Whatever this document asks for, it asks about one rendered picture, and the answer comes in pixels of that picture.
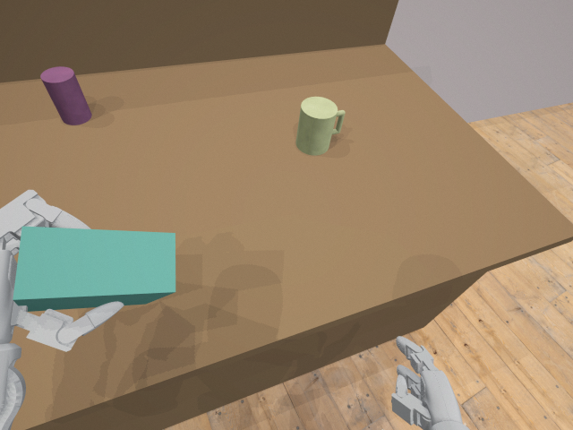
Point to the sponge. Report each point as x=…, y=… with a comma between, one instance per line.
x=69, y=268

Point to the left robot hand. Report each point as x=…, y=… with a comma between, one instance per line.
x=52, y=328

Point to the right robot hand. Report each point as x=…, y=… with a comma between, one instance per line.
x=432, y=399

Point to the table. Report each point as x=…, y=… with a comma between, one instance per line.
x=284, y=262

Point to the left robot forearm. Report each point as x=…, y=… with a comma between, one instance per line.
x=12, y=385

